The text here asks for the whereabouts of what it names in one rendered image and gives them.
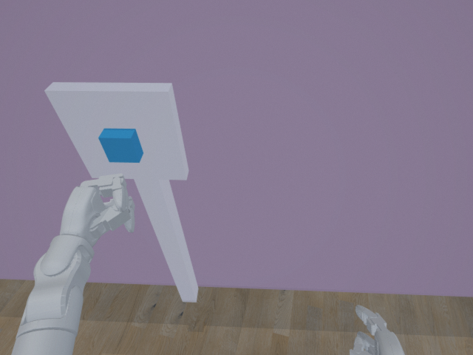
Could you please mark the panel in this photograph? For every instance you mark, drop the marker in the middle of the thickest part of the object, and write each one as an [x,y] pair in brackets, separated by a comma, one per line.
[86,108]

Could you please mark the robot left forearm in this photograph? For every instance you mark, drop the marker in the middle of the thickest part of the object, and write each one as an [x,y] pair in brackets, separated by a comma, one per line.
[52,314]

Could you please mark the robot left hand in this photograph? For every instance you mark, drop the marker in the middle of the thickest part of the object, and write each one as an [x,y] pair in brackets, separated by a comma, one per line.
[86,215]

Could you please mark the robot right hand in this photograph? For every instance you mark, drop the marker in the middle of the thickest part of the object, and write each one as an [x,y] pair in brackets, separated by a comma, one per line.
[385,343]

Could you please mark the button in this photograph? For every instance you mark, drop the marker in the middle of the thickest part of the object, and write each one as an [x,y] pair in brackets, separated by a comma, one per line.
[121,145]

